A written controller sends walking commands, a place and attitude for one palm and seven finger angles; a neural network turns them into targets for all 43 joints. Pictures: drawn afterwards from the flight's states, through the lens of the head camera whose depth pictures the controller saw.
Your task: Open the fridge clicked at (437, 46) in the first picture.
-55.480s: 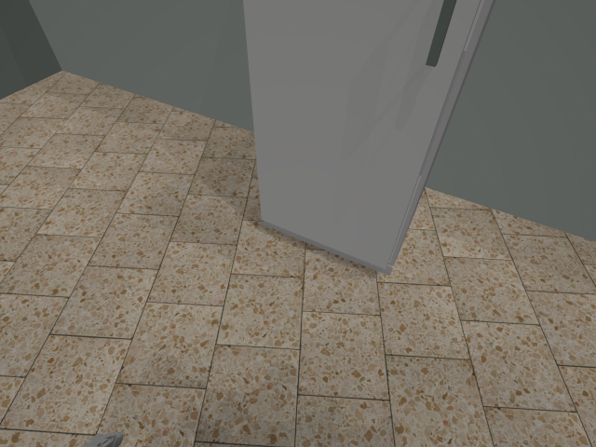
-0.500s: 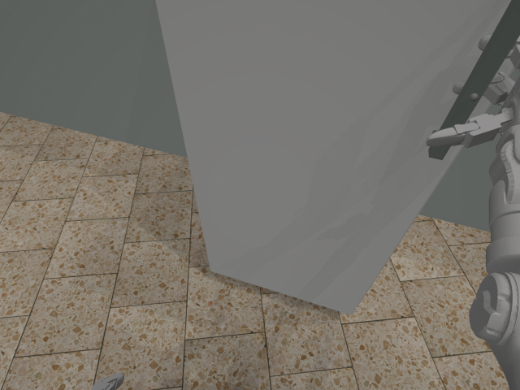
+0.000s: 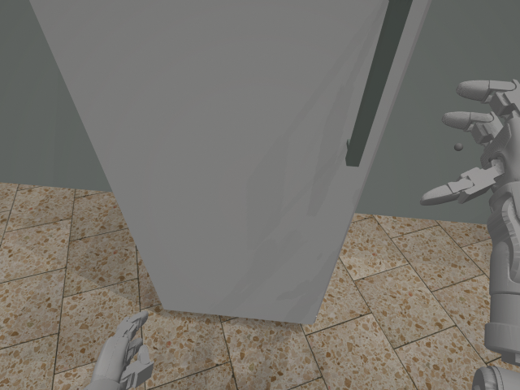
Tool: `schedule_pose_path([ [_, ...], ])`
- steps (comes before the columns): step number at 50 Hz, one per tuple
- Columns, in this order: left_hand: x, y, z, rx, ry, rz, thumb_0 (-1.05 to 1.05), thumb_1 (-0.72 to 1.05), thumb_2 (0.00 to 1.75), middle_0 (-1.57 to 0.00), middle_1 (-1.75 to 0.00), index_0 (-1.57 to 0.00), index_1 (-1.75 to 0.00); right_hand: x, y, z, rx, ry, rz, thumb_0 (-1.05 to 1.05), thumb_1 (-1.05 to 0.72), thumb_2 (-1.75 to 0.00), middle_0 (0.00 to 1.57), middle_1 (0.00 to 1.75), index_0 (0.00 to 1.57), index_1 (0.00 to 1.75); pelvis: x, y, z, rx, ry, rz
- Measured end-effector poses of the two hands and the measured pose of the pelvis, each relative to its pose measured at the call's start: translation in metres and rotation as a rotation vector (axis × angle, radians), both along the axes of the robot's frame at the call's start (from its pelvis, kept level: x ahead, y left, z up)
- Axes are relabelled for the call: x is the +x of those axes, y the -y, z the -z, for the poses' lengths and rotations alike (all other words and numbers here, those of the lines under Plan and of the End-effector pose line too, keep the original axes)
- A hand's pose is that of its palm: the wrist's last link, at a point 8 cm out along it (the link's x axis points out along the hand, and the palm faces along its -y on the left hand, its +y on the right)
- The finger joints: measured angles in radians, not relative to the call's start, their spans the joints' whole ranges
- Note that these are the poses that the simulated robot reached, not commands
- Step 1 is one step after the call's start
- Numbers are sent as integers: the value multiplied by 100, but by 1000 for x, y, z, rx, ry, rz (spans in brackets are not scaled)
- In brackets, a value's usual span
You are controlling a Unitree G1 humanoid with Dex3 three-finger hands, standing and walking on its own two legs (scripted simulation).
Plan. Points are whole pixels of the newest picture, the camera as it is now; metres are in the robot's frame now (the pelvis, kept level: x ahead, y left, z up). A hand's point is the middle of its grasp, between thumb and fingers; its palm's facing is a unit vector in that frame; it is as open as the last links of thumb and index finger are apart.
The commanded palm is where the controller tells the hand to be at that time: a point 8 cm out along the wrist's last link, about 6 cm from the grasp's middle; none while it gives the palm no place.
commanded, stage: slip the hand off the handle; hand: right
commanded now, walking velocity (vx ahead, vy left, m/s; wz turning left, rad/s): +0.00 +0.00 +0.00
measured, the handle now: (369, 88) +0.48 -0.15 +0.26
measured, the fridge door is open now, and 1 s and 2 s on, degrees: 0 0 0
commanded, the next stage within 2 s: draw the hand back to the body in 0.34 s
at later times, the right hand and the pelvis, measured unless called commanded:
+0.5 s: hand (469, 157) +0.33 -0.24 +0.25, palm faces +0.22 +0.96 -0.16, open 14.7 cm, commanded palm +0.29 -0.28 +0.25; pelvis +0.00 +0.02 +0.00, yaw +0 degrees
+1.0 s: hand (480, 233) +0.25 -0.24 +0.20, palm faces -0.09 +0.98 -0.15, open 14.5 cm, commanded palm +0.21 -0.28 +0.22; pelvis -0.03 +0.02 +0.00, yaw +1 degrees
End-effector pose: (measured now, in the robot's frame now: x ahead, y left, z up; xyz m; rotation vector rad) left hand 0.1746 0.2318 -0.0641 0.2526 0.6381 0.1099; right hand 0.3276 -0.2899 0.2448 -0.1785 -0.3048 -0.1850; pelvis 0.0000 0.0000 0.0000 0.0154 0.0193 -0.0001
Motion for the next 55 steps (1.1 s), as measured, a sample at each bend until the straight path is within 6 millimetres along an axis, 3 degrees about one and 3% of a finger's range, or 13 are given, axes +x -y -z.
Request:
schedule_pose_path([
  [5,31,21,-12,-51,74,49,1,91,90,-20,-30,-21,-30,-10,2,-2,-5,7,21,-2,55,-20,26,115,25,116,9,-1,-1,-1,3,-9],
  [10,39,29,-11,-68,61,82,1,90,90,-20,-30,-21,-30,-24,8,-5,-10,0,43,-2,55,-20,26,115,25,116,13,-4,-1,1,11,-1],
  [16,26,21,1,-53,1,74,1,90,90,-20,-30,-21,-30,-30,5,-6,-14,-19,40,-2,55,-20,26,115,25,116,10,-9,0,1,18,11],
  [24,-6,-8,11,-31,-53,-1,1,90,90,-20,-30,-21,-30,-28,-1,-7,-10,-17,30,-2,55,-20,26,115,25,116,4,-18,0,-5,22,-1],
  [30,-24,-33,10,-14,-50,-69,1,90,90,-20,-30,-21,-30,-22,-4,10,28,-207,-160,-2,55,-20,25,115,25,116,0,-24,-1,-9,43,-10],
  [38,-21,-47,-7,-10,56,-45,1,91,90,-20,-30,-21,-30,-51,1,11,66,-221,-342,-2,55,-20,26,115,25,116,-9,-27,1,-10,61,-25],
  [49,-14,-20,-19,-27,136,25,1,91,90,-20,-30,-21,-30,-89,4,38,62,-238,-324,-2,52,-21,25,113,25,114,-25,-21,3,0,87,-18],
  [55,-20,2,-14,-32,106,71,1,90,90,-20,-30,-21,-30,-107,5,36,-71,-52,57,-1,39,-28,25,105,25,106,-27,-16,0,2,79,-12],
])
